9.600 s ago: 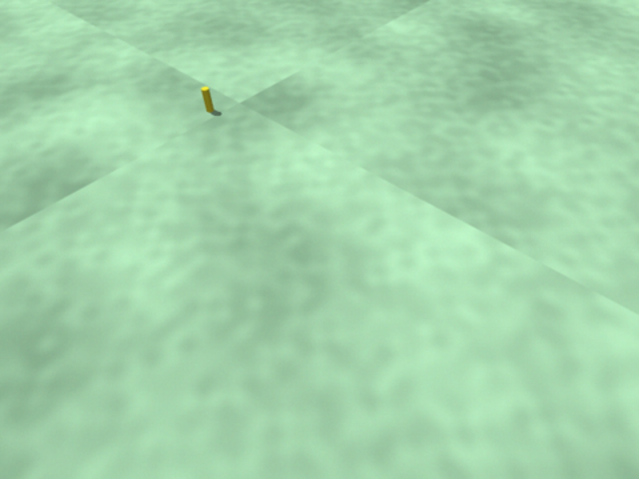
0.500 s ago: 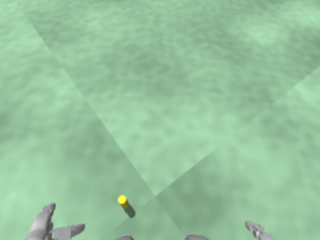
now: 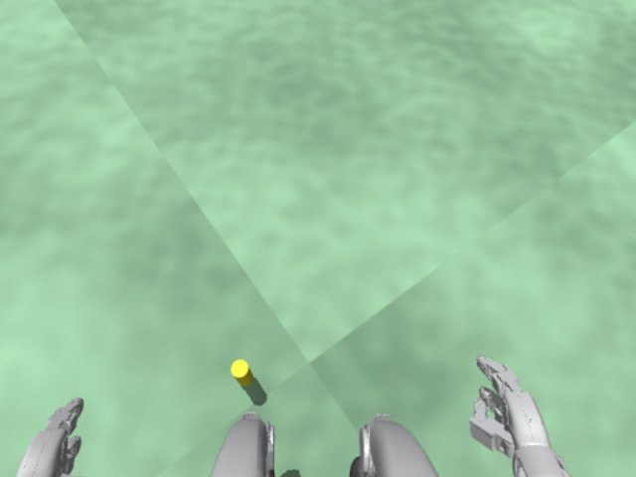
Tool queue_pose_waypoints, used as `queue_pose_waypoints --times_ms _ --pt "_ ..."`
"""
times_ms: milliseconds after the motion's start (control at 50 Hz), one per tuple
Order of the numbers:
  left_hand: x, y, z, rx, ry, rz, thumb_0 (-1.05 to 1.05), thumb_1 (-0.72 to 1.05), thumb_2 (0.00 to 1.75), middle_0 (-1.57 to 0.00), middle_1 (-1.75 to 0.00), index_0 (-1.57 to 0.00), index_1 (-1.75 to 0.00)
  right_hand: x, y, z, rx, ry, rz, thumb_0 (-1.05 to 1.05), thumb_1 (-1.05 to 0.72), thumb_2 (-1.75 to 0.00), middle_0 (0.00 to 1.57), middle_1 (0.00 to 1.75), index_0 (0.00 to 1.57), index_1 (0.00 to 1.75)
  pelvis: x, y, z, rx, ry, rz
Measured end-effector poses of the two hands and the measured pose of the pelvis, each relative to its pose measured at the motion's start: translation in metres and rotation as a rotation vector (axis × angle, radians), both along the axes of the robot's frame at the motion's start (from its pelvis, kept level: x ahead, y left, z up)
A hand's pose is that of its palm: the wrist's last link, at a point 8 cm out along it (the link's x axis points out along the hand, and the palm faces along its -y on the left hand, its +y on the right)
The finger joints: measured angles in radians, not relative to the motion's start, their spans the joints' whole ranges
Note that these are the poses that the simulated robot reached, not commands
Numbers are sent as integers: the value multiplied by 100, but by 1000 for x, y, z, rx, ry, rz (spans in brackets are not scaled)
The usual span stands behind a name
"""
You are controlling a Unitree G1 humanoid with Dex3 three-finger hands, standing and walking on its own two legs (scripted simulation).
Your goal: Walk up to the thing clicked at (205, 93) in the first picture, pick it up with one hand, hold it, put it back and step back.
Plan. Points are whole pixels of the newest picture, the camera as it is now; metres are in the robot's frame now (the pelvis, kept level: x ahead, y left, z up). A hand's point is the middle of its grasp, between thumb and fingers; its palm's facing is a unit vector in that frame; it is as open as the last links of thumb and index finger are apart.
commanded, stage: go down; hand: left
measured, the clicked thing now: (242, 373) +0.35 +0.17 -0.61
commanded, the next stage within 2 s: none
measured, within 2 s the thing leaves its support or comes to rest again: neither
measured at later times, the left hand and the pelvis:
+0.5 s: hand (109, 415) +0.21 +0.32 -0.21, palm faces +0.09 -0.98 -0.20, open 17.5 cm; pelvis -0.04 -0.01 -0.13, yaw -1 degrees
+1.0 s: hand (110, 397) +0.25 +0.35 -0.26, palm faces +0.07 -0.99 -0.14, open 17.4 cm; pelvis -0.07 -0.01 -0.22, yaw -3 degrees
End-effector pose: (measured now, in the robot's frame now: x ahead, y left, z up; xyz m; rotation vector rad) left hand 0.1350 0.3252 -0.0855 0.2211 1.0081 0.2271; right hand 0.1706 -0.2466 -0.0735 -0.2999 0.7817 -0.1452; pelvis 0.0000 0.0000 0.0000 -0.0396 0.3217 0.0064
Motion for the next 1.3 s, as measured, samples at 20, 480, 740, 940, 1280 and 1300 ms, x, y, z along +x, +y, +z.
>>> queue_pose_waypoints --times_ms 20,480,740,940,1280,1300 --pt "-1 1 -2 -2 -4 -1 0 -57 4 -11 -7 -10 -8 2 1 -2 -1 -8 8 1 -87 -89 20 30 20 30 0 0 -2 -1 6 1" --pt "56 44 -99 -51 -373 -85 -1 -55 1 -7 -3 -6 -3 -20 -19 -147 -62 102 85 1 -89 -90 21 30 20 30 -37 -6 -129 -11 210 -13" --pt "70 65 -137 -72 -497 -102 -1 -50 6 -3 -4 -3 -4 -55 -28 -212 -85 183 84 1 -88 -90 21 30 20 30 -59 -9 -183 -19 247 -24" --pt "86 72 -157 -94 -561 -140 -1 -50 8 -3 -6 -3 -5 -64 -32 -238 -114 194 80 1 -88 -90 21 30 20 30 -65 -6 -212 -30 260 -34" --pt "95 86 -177 -102 -647 -145 -1 -51 9 -3 -7 -3 -7 -58 -34 -275 -139 180 128 1 -88 -90 21 30 20 30 -72 -8 -250 -32 254 -39" --pt "96 86 -178 -103 -650 -146 -1 -51 9 -3 -7 -3 -7 -59 -34 -276 -140 179 130 1 -88 -90 21 30 20 30 -73 -8 -252 -32 253 -40"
